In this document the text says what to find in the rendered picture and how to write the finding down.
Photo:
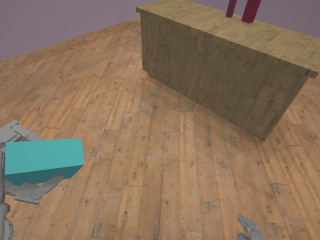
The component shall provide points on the robot left forearm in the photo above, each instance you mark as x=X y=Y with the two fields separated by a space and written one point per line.
x=6 y=227

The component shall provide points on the sponge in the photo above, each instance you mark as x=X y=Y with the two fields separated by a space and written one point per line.
x=38 y=161

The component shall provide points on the left robot hand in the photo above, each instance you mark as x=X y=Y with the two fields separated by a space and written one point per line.
x=27 y=192

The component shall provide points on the right robot hand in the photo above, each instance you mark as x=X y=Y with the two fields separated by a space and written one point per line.
x=251 y=229

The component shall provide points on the table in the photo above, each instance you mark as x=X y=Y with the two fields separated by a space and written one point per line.
x=246 y=73

